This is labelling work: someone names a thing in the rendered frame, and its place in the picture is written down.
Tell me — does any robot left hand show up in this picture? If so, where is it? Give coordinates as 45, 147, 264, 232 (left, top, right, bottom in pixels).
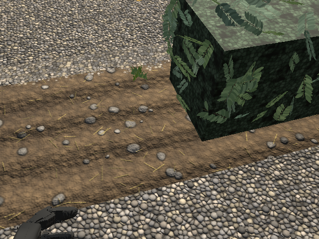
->
13, 206, 78, 239

